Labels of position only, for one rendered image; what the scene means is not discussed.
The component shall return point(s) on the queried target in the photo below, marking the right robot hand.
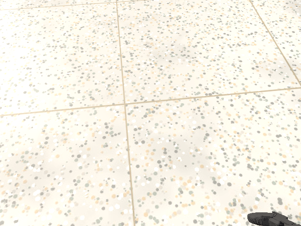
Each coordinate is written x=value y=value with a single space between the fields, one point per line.
x=270 y=219

